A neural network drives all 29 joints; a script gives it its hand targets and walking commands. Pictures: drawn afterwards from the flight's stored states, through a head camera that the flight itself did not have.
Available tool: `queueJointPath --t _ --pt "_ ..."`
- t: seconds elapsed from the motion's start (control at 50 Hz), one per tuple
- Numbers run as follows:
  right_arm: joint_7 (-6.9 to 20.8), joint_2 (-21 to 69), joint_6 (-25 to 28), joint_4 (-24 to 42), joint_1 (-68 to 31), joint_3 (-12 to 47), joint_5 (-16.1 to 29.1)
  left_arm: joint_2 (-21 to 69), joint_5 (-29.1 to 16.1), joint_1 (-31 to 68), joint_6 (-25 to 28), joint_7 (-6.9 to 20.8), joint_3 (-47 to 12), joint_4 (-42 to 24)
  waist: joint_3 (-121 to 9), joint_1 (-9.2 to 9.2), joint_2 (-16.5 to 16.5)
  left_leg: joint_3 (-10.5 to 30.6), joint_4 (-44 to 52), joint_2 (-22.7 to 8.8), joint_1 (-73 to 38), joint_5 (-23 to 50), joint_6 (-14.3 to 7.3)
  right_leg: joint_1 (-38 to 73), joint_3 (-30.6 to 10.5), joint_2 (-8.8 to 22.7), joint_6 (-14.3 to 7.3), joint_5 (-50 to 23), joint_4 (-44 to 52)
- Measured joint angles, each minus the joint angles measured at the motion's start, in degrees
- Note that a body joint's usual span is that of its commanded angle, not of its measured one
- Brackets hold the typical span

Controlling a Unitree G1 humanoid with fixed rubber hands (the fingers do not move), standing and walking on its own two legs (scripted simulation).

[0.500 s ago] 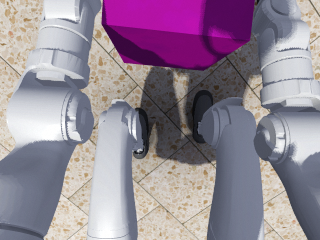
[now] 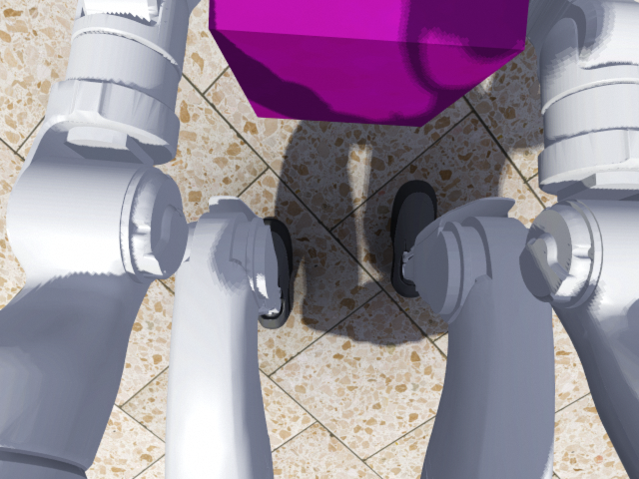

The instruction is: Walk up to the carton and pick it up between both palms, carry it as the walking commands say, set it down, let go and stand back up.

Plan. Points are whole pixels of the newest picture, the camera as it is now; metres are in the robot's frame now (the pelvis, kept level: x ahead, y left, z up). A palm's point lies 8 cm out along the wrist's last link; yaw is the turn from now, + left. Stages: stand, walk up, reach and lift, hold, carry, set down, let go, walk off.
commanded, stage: set down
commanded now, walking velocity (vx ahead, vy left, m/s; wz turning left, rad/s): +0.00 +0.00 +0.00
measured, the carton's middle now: out of the picture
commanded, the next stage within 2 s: none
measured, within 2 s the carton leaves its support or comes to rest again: neither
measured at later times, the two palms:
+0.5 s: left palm out of the picture +0.58 +0.15 -0.19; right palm out of the picture +0.57 -0.18 -0.20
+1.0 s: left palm out of the picture +0.58 +0.15 -0.19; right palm out of the picture +0.57 -0.18 -0.20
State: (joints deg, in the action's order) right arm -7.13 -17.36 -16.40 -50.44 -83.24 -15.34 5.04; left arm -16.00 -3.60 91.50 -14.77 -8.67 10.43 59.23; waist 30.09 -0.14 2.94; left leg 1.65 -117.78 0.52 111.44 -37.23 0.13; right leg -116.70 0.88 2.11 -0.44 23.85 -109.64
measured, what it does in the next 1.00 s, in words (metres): stands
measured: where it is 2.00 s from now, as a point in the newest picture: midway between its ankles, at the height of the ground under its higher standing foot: (339, 275)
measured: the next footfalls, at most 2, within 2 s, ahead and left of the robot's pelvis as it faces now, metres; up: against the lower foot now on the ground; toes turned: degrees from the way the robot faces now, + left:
none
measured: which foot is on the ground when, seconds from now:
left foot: down 0.00-1.00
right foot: down 0.00-1.00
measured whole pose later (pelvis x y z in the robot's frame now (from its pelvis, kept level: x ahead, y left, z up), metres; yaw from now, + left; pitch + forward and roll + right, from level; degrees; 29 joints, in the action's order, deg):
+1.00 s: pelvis +0.00 +0.00 -0.04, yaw +0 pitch +32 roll -2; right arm 4.1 -21.0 -15.6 -56.1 -89.5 -21.4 2.6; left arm -18.1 -3.6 93.4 -14.6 0.9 14.6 58.7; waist 29.8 -0.1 2.8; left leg 1.8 -124.8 1.3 118.8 -38.2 0.1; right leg -123.9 0.5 2.1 -0.4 24.5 -116.2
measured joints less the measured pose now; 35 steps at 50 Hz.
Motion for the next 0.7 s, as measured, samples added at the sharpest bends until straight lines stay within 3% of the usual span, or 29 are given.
queueJointPath --t 0.12,0.18,0.34,0.7 --pt "2.0 -1.5 0.5 -2.8 -3.8 -0.4 -0.3 -0.1 0.0 1.1 0.7 -0.4 1.2 0.1 -0.1 0.0 0.0 0.0 -1.2 0.1 3.1 -0.4 0.0 -3.2 0.0 0.0 0.0 0.3 -1.2" --pt "2.8 -1.6 0.7 -2.8 -4.5 -0.5 -0.4 -1.1 0.0 0.9 0.6 2.1 1.1 -0.8 -0.1 0.0 -0.1 0.0 -2.0 0.1 3.8 -0.7 0.0 -3.9 -0.1 0.0 0.0 0.5 -1.8" --pt "3.4 -2.2 0.5 -4.0 -4.8 -0.4 -0.4 -1.4 0.0 0.9 -0.3 2.5 -0.5 -1.0 -0.1 0.0 -0.1 0.1 -4.0 0.2 4.6 -0.9 0.0 -4.5 -0.1 0.0 0.0 0.6 -3.6" --pt "8.5 -3.4 0.6 -5.3 -5.3 -2.8 -1.1 -1.7 0.0 1.2 0.0 6.5 1.9 -0.5 -0.3 0.0 -0.1 0.1 -5.9 0.5 6.0 -0.9 0.0 -6.0 -0.3 0.0 0.0 0.6 -5.4"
